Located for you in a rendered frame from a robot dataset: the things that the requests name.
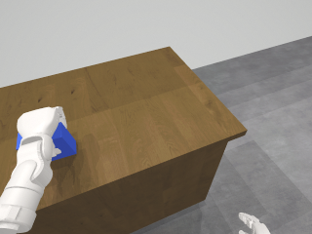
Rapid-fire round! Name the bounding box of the robot left hand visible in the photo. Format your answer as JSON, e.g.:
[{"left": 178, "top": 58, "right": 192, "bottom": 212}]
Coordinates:
[{"left": 17, "top": 106, "right": 67, "bottom": 158}]

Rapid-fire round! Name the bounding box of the table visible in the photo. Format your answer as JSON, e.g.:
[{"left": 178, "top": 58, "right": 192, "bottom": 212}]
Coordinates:
[{"left": 0, "top": 46, "right": 247, "bottom": 234}]

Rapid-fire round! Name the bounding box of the robot right hand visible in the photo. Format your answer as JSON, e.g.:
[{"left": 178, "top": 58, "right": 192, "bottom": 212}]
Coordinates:
[{"left": 238, "top": 213, "right": 270, "bottom": 234}]

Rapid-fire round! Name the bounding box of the left robot forearm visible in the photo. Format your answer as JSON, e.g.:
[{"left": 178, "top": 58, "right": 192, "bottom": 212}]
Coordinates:
[{"left": 0, "top": 133, "right": 53, "bottom": 234}]

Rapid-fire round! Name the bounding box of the sponge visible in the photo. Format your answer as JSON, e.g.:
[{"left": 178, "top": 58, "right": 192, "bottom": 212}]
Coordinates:
[{"left": 16, "top": 122, "right": 77, "bottom": 161}]

